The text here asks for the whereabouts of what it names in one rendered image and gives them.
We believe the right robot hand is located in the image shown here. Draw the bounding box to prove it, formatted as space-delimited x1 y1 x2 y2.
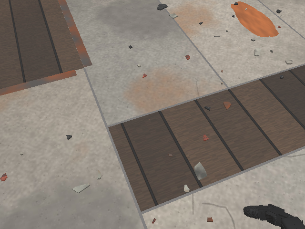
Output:
243 203 305 229

